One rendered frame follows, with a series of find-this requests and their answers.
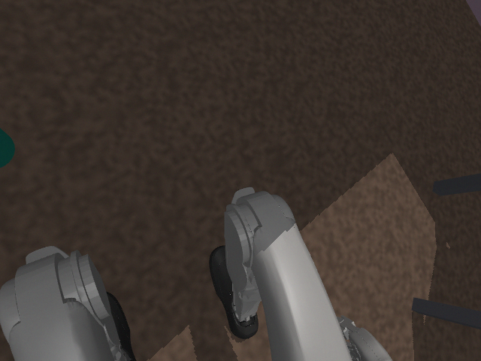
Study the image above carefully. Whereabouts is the right robot foot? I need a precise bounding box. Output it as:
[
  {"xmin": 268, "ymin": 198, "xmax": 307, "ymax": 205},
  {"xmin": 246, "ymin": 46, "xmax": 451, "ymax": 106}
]
[{"xmin": 209, "ymin": 245, "xmax": 259, "ymax": 339}]

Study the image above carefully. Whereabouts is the right robot hand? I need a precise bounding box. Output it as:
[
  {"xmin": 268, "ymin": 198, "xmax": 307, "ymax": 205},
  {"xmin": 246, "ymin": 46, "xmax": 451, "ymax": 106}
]
[{"xmin": 337, "ymin": 315, "xmax": 393, "ymax": 361}]

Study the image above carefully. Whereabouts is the left robot foot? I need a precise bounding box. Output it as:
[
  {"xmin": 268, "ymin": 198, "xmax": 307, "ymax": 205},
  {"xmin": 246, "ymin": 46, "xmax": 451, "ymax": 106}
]
[{"xmin": 106, "ymin": 292, "xmax": 136, "ymax": 361}]

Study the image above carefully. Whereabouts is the can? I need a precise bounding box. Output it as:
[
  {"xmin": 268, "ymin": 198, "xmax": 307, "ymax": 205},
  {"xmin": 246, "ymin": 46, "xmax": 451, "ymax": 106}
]
[{"xmin": 0, "ymin": 128, "xmax": 15, "ymax": 168}]

